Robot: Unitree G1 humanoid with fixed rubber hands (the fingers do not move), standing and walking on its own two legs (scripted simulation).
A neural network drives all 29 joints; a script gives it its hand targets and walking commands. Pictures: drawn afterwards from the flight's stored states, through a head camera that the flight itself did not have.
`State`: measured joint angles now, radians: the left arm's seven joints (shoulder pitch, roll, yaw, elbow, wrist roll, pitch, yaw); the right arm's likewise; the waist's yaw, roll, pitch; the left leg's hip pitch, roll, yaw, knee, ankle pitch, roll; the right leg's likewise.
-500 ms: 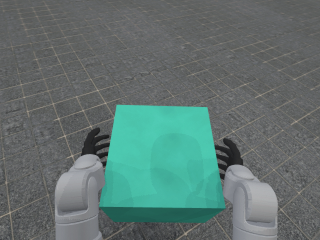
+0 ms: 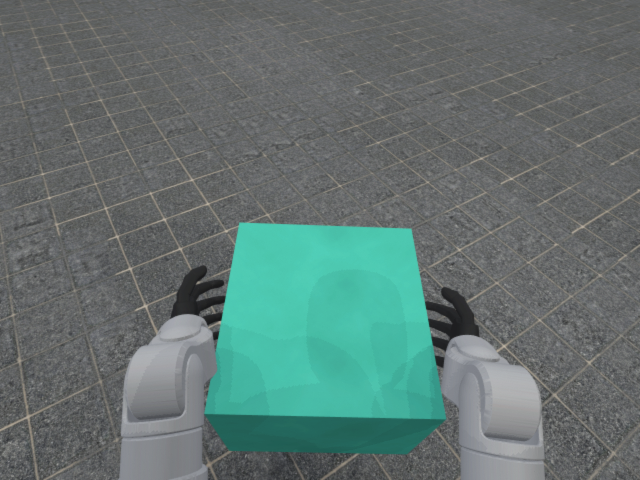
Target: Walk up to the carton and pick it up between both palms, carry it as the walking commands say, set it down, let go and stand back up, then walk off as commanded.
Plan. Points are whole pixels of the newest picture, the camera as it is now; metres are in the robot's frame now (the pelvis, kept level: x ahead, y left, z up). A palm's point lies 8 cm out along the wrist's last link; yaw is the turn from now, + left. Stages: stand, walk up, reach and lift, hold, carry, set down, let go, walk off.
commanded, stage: carry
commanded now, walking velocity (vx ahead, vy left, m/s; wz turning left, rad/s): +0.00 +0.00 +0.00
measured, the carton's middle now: (322, 337) +0.32 +0.01 +0.00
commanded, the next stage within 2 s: hold in 1.10 s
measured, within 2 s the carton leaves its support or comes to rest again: neither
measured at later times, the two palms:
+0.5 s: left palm (194, 348) +0.27 +0.16 +0.04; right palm (457, 377) +0.25 -0.15 +0.03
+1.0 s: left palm (202, 340) +0.28 +0.15 +0.04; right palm (462, 371) +0.26 -0.16 +0.03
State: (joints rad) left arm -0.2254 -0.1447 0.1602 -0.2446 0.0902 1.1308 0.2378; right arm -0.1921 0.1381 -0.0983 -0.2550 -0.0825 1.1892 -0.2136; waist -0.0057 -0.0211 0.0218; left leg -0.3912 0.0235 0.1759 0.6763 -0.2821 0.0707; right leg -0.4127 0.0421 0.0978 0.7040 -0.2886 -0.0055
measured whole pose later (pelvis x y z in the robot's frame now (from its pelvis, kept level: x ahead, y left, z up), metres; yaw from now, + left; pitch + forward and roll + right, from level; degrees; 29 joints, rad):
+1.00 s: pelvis -0.01 +0.00 +0.01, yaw -1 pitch +0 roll +0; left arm -0.23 -0.14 0.21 0.09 0.09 0.73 0.14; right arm -0.18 0.11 -0.16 0.10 -0.13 0.80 -0.11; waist -0.01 -0.01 0.01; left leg -0.39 0.04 0.18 0.63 -0.25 0.07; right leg -0.40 0.06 0.10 0.63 -0.23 -0.01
